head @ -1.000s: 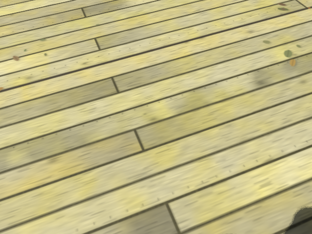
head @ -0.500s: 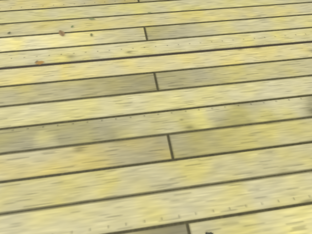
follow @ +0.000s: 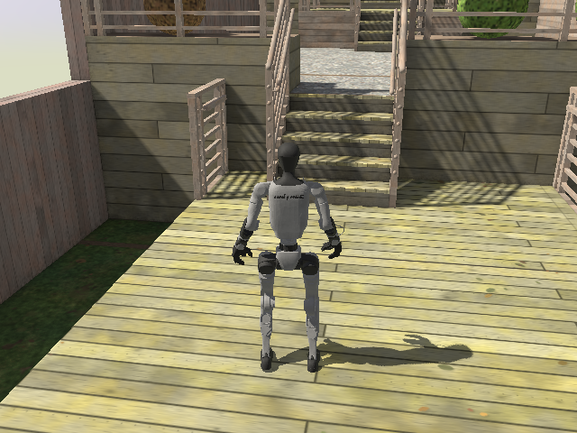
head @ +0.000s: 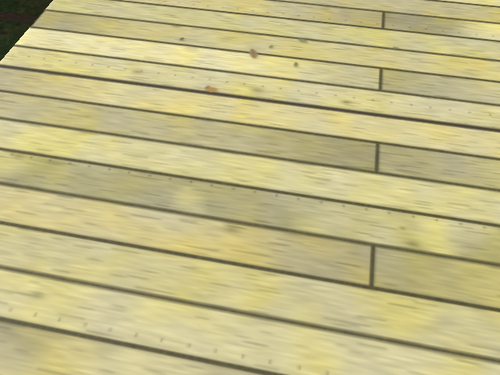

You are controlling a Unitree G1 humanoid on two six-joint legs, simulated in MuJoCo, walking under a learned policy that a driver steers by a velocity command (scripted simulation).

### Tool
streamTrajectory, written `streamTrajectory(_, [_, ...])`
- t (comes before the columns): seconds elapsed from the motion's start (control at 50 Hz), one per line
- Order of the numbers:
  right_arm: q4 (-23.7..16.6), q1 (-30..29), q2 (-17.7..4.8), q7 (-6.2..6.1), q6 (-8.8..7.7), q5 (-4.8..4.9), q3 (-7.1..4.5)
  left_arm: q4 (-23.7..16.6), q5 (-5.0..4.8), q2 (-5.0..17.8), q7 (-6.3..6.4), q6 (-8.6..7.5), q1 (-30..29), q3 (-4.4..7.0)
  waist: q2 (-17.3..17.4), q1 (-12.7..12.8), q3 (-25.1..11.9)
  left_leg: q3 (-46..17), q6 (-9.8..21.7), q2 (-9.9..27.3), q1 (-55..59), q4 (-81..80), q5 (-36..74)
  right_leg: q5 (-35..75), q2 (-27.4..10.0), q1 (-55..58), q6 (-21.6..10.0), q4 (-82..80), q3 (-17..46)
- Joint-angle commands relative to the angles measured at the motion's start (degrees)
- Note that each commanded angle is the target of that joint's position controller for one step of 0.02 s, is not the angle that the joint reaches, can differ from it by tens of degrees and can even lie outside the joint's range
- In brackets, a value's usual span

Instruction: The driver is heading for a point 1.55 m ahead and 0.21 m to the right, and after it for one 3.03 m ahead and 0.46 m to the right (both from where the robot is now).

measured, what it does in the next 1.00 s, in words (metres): steps on the spot: left foot, then right foot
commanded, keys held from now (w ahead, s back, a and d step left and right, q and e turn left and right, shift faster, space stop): no key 1.00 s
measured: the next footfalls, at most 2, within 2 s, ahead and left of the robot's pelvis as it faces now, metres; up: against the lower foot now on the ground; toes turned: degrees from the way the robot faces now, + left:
left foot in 0.02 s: +0.04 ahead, +0.13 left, +0.00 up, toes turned +1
right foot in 0.36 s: +0.03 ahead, -0.12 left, +0.00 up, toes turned +3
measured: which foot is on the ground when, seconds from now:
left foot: up 0.00-0.00, down 0.02-1.00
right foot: down 0.00-0.04, up 0.06-0.34, down 0.36-1.00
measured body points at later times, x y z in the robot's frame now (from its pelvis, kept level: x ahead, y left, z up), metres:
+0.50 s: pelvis -0.01 +0.02 +0.00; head +0.00 +0.01 +0.45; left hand +0.09 +0.29 -0.12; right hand +0.16 -0.22 -0.11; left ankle +0.00 +0.13 -0.74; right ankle -0.01 -0.12 -0.74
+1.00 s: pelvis +0.00 +0.01 +0.00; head +0.00 +0.01 +0.45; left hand +0.06 +0.26 -0.14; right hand +0.09 -0.24 -0.14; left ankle +0.00 +0.13 -0.74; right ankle -0.01 -0.12 -0.74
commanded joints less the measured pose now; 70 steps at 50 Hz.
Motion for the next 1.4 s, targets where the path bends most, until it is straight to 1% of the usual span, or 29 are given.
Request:
streamTrajectory(0.02, [-2.5, 4.4, -5.6, -0.10, -0.88, -0.40, -1.80, -0.9, -1.04, 8.3, -0.39, -0.91, 1.8, 2.00, -7.0, -2.3, -7.5, 0.4, 4.3, -1.5, 13.1, -18.7, 15.2, 18.4, -8.2, 2.2, -7.1, 0.2, 6.6])
streamTrajectory(0.04, [-3.2, 5.6, -9.8, -0.86, -1.01, -0.63, -2.50, -1.7, 1.66, 4.1, -0.96, -1.39, 2.9, 0.52, 6.2, -0.8, -10.7, -14.2, 7.3, 10.1, 23.5, -18.0, 33.2, 0.4, -3.3, -7.8, -1.2, 11.9, 1.4])
streamTrajectory(0.06, [-3.7, 3.4, -11.8, -0.82, -1.53, -2.27, -2.36, -3.8, 2.39, 3.1, -0.87, -1.70, 0.2, -0.11, 17.9, -1.1, -9.8, -23.9, 18.1, 21.0, 20.2, -16.7, 41.8, -21.1, 1.9, -16.9, 2.3, 18.9, 1.6])
streamTrajectory(0.08, [-3.6, 4.1, -8.6, -0.56, -2.62, -3.08, -1.68, -3.8, 1.63, 7.5, -0.25, -1.42, -3.1, 1.17, 12.2, -4.8, -10.2, -23.1, 21.2, 20.2, 16.6, -18.0, 36.7, -22.6, 1.0, -16.4, 3.2, 26.5, 6.2])
streamTrajectory(0.1, [-2.6, 2.3, -7.1, -0.49, -3.44, -3.17, -0.91, -3.1, 0.70, 8.3, -0.20, -1.00, -3.0, 1.66, 10.7, -3.5, -8.6, -19.2, 19.1, 17.1, 14.7, -18.5, 32.3, -20.1, 0.8, -16.2, 3.1, 29.7, 7.5])
streamTrajectory(0.12, [-2.4, -0.2, -7.5, -0.59, -3.83, -2.50, -1.04, -1.7, 0.59, 7.8, 0.13, -0.50, -1.5, 1.86, 9.3, -2.3, -7.4, -16.3, 16.6, 14.2, 13.6, -18.7, 27.8, -17.1, 0.8, -16.3, 3.1, 29.9, 7.8])
streamTrajectory(0.14, [-2.3, -2.3, -6.9, -0.69, -4.10, -1.64, -0.75, -1.1, 1.00, 8.1, 0.42, 0.03, -0.7, 2.07, 9.4, -1.8, -6.1, -15.0, 15.4, 13.3, 12.2, -18.8, 28.5, -14.0, 0.6, -16.0, 3.5, 29.8, 8.3])
streamTrajectory(0.16, [-2.0, -3.3, -6.2, -0.92, -4.16, -1.56, -0.34, -0.5, 1.08, 7.6, 0.43, 0.20, 0.4, 2.04, 9.0, -0.9, -5.9, -13.2, 15.2, 12.2, 10.0, -18.7, 31.3, -11.4, 1.1, -13.4, 3.9, 30.4, 8.2])
streamTrajectory(0.2, [-1.4, -4.4, -4.3, -1.11, -4.16, -1.80, 0.24, 0.4, 0.78, 5.6, 0.20, 0.09, 2.2, 1.44, 8.4, 0.0, -6.9, -10.4, 14.7, 10.2, 9.3, -18.3, 31.7, -8.1, 1.5, -9.9, 4.3, 26.0, 7.5])
streamTrajectory(0.22, [-1.0, -4.6, -3.8, -1.13, -4.11, -1.78, 0.34, 0.5, 0.70, 4.7, 0.11, -0.01, 1.8, 0.98, 8.5, -0.5, -6.8, -9.8, 14.5, 9.6, 9.5, -17.9, 30.6, -7.5, 1.5, -8.3, 4.2, 22.0, 7.2])
streamTrajectory(0.24, [-0.6, -4.0, -3.9, -1.12, -3.99, -1.79, 0.32, 0.2, 0.75, 4.0, 0.03, -0.10, 0.7, 0.58, 8.6, -1.3, -6.5, -10.2, 14.7, 9.7, 9.7, -17.7, 29.5, -7.8, 1.6, -7.0, 4.0, 18.3, 6.9])
streamTrajectory(0.28, [0.6, -2.8, -4.5, -1.02, -3.69, -1.81, 0.21, -0.2, 0.71, 4.2, -0.12, -0.21, -0.2, 0.32, 8.6, -2.4, -6.4, -12.4, 15.7, 10.7, 10.3, -17.2, 26.8, -8.8, 2.1, -4.6, 3.7, 12.4, 6.5])
streamTrajectory(0.3, [1.1, -2.8, -4.4, -0.98, -3.61, -1.73, 0.35, 0.0, 0.60, 4.4, -0.21, -0.28, 0.2, 0.29, 8.6, -2.3, -6.2, -13.4, 15.8, 10.9, 10.0, -17.2, 24.7, -7.5, 2.3, -3.0, 3.4, 9.0, 6.4])
streamTrajectory(0.32, [1.5, -3.5, -3.9, -0.94, -3.57, -1.44, 0.65, 0.6, 0.63, 4.2, -0.34, -0.42, 1.5, 0.19, 8.0, -1.3, -5.9, -13.6, 15.0, 10.4, 9.0, -16.8, 21.9, -3.4, 2.7, -0.1, 2.8, 3.4, 6.0])
streamTrajectory(0.34, [2.2, -3.5, -3.2, -0.85, -3.62, -1.02, 1.00, 1.2, 1.09, 3.8, -0.53, -0.68, 2.8, -0.08, 6.9, 0.0, -5.2, -13.1, 13.2, 9.2, 7.1, -16.5, 18.3, 5.0, 2.9, 4.3, 1.9, -4.6, 5.8])
streamTrajectory(0.36, [3.2, -1.5, -2.4, -0.74, -4.05, -1.26, 1.28, 1.4, 2.02, 5.3, -0.54, -0.89, 3.2, -0.01, 4.5, -0.4, -5.6, -12.5, 10.3, 7.4, 4.9, -16.1, 13.8, 12.7, 1.2, 8.8, 0.9, -6.0, 8.4])
streamTrajectory(0.38, [3.5, 0.0, -2.2, -0.46, -4.50, -2.16, 1.32, 0.9, 2.19, 8.6, -0.36, -0.96, 3.4, 0.48, -0.6, -2.6, -5.3, -9.9, 7.7, 4.0, 3.2, -14.2, 8.0, 20.2, -2.1, 10.3, -0.8, -4.6, 11.3])
streamTrajectory(0.4, [3.7, 1.3, -2.1, -0.34, -4.56, -2.35, 1.13, 2.2, 1.28, 9.7, -0.56, -1.05, 1.9, 1.02, -7.2, -4.7, -4.4, -5.9, 5.5, 0.6, 5.3, -15.1, 4.7, 10.6, -1.7, 4.8, -3.2, -3.4, 10.6])
streamTrajectory(0.42, [4.1, -1.6, -3.8, -0.55, -4.35, -2.48, 0.94, 1.5, 1.16, 6.6, -0.95, -1.39, 0.9, 0.38, -5.4, -2.2, -2.9, -5.3, 4.3, 0.1, 7.4, -13.3, 4.9, 4.1, -0.4, 1.4, -3.4, -4.9, 10.3])
streamTrajectory(0.44, [4.0, -2.9, -3.7, -0.79, -4.09, -2.09, 0.70, 1.9, 1.67, 5.3, -0.94, -1.71, 0.7, -0.04, -4.8, -2.0, -2.6, -5.1, 4.5, 0.2, 7.9, -12.6, 5.5, 1.9, 0.0, 0.3, -2.6, -5.5, 10.1])
streamTrajectory(0.46, [4.3, -3.1, -2.9, -1.09, -3.69, -1.88, 0.81, 2.1, 1.81, 5.1, -0.87, -2.04, 0.4, -0.22, -4.6, -2.0, -2.2, -5.4, 4.8, 0.6, 7.9, -12.4, 7.0, 2.5, 0.6, 0.0, -1.8, -5.5, 9.6])
streamTrajectory(0.5, [5.0, -2.3, -2.4, -1.33, -3.27, -1.87, 0.76, 2.7, 1.68, 4.4, -0.63, -2.62, 1.3, -0.55, -3.4, -1.8, -2.2, -5.6, 5.1, 0.7, 7.3, -12.5, 8.7, 3.3, 1.0, 0.9, -1.1, -4.8, 9.0])
streamTrajectory(0.56, [6.3, -1.5, -1.9, -1.43, -3.43, -1.73, 0.70, 3.4, 1.49, 4.3, -0.20, -2.59, 1.9, -0.75, -1.3, -1.4, -2.1, -5.6, 4.9, 0.7, 6.8, -12.7, 9.2, 3.1, 1.5, 1.6, -1.2, -4.2, 8.6])
streamTrajectory(0.62, [7.9, -0.7, -1.8, -1.58, -3.61, -1.61, 0.57, 4.0, 1.44, 4.1, 0.09, -2.46, 2.0, -0.92, -0.1, -1.3, -1.9, -5.5, 4.5, 0.7, 6.7, -12.7, 9.9, 3.3, 1.8, 2.0, -1.3, -4.0, 8.4])
streamTrajectory(0.7, [10.1, 0.5, -2.0, -1.89, -3.72, -1.49, 0.43, 5.3, 1.31, 3.8, 0.13, -2.42, 2.2, -1.09, 0.8, -1.4, -1.8, -5.4, 4.1, 0.8, 7.4, -12.7, 11.2, 3.9, 2.2, 2.1, -1.5, -3.9, 8.1])
streamTrajectory(0.9, [15.7, 1.9, -2.2, -2.63, -3.76, -1.21, 0.40, 9.6, 1.08, 2.9, 0.21, -2.24, 2.7, -1.25, 0.5, -1.6, -1.2, -4.9, 3.9, 0.9, 8.8, -13.0, 13.2, 5.2, 3.2, 2.5, -1.4, -4.7, 7.3])
streamTrajectory(1.1, [20.8, 2.3, -1.8, -2.89, -3.74, -1.05, 0.70, 13.8, 0.97, 2.6, 0.56, -2.05, 3.8, -1.42, 0.4, -1.7, -0.5, -4.2, 3.8, 0.6, 9.2, -13.8, 13.5, 5.6, 3.8, 2.9, -1.5, -5.5, 6.8])
streamTrajectory(1.24, [23.6, 2.6, -1.4, -2.96, -3.75, -0.98, 1.04, 16.1, 0.92, 2.3, 0.76, -1.94, 4.9, -1.65, 0.5, -1.7, -0.1, -3.7, 3.7, 0.4, 9.0, -14.3, 13.1, 5.4, 4.1, 2.9, -1.6, -5.9, 6.6])
streamTrajectory(1.4, [25.9, 3.3, -1.1, -3.00, -3.77, -0.93, 1.51, 18.1, 0.87, 1.6, 0.84, -1.85, 6.2, -1.98, 0.5, -1.7, 0.3, -3.4, 3.6, 0.3, 8.6, -14.6, 12.5, 5.0, 4.3, 2.8, -1.7, -6.2, 6.5])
